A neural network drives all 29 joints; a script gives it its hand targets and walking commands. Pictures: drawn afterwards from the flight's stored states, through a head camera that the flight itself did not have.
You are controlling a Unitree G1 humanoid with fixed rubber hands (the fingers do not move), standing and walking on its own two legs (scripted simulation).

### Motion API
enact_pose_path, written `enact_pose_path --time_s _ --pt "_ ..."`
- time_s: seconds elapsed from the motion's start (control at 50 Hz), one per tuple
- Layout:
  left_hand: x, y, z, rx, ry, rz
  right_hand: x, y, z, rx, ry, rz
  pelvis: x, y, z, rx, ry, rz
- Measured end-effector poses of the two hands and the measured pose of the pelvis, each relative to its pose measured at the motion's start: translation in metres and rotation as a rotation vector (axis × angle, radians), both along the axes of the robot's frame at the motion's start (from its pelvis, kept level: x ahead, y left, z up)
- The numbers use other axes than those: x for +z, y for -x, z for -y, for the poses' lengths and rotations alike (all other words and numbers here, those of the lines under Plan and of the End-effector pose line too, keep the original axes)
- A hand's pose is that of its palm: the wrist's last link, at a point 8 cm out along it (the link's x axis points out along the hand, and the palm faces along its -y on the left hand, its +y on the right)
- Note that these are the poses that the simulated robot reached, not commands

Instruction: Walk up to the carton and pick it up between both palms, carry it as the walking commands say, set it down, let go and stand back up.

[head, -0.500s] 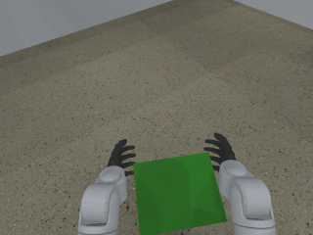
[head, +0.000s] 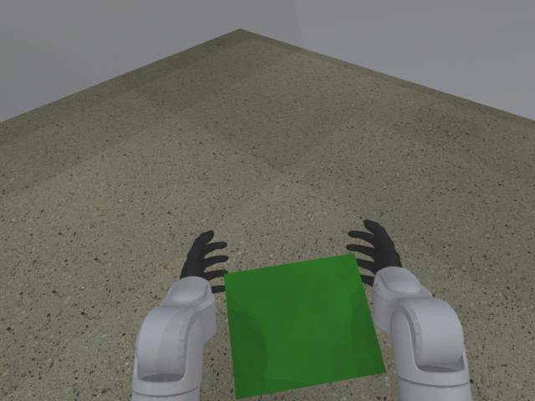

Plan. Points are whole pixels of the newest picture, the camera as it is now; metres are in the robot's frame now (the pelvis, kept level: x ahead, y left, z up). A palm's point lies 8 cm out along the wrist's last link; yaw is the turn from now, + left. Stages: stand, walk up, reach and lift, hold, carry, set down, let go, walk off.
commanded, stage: carry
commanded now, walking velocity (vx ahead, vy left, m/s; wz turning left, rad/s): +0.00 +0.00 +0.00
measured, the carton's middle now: (294, 323) +0.25 -0.01 -0.02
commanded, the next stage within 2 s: none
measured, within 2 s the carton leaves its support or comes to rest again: neither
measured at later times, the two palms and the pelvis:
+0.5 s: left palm (209, 220) +0.36 +0.12 +0.10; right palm (370, 203) +0.39 -0.13 +0.10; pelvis +0.12 -0.01 +0.01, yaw +2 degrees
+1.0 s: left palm (220, 206) +0.41 +0.11 +0.08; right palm (370, 192) +0.43 -0.14 +0.09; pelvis +0.17 -0.02 -0.01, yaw +0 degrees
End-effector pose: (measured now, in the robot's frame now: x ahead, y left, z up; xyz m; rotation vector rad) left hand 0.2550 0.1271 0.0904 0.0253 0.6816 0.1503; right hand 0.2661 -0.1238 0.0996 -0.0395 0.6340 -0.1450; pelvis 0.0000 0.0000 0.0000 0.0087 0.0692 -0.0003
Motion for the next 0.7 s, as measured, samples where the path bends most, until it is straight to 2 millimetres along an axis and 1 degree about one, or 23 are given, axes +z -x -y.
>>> enact_pose_path --time_s 0.06,0.16,0.22,0.3,0.44,0.58,0.64,0.7 --pt "0.002 -0.025 0.006 -0.009 -0.012 0.015 0.000 -0.021 0.006 -0.012 -0.005 0.014 -0.003 -0.023 0.002 0.008 -0.002 0.008" --pt "0.005 -0.058 0.008 -0.007 -0.039 0.012 0.001 -0.057 0.008 -0.007 -0.023 0.011 -0.003 -0.058 0.006 0.017 0.014 -0.006" --pt "0.005 -0.072 0.007 0.011 -0.045 0.008 0.000 -0.076 0.007 0.008 -0.030 0.010 -0.004 -0.073 0.008 0.022 0.016 -0.013" --pt "0.004 -0.084 0.006 0.029 -0.043 -0.011 -0.002 -0.095 0.005 0.027 -0.040 -0.005 -0.002 -0.088 0.011 0.029 0.016 -0.018" --pt "0.008 -0.099 0.005 0.042 -0.031 -0.020 0.003 -0.118 0.004 0.042 -0.054 -0.005 0.007 -0.109 0.013 0.035 0.010 -0.028" --pt "0.013 -0.111 0.007 0.046 -0.021 -0.024 0.008 -0.132 0.006 0.046 -0.066 0.001 0.014 -0.127 0.016 0.034 0.000 -0.037" --pt "0.013 -0.118 0.008 0.040 -0.014 -0.022 0.009 -0.137 0.007 0.039 -0.069 0.007 0.014 -0.134 0.015 0.027 -0.001 -0.038" --pt "0.013 -0.126 0.011 0.033 -0.022 -0.011 0.007 -0.141 0.010 0.030 -0.069 0.019 0.010 -0.141 0.016 0.017 0.001 -0.039"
